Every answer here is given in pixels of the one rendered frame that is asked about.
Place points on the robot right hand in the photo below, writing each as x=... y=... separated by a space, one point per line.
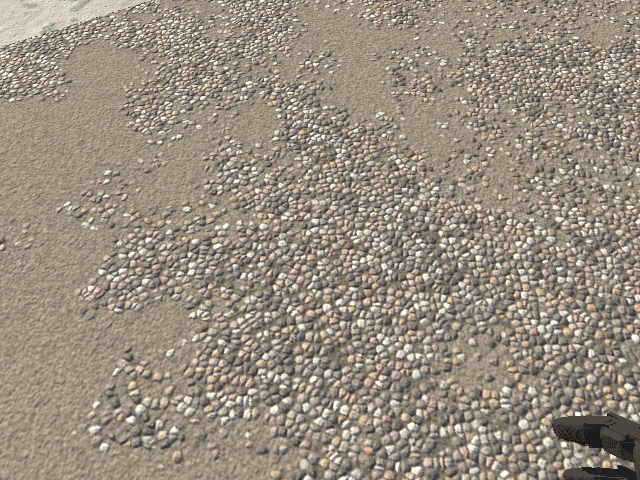
x=615 y=434

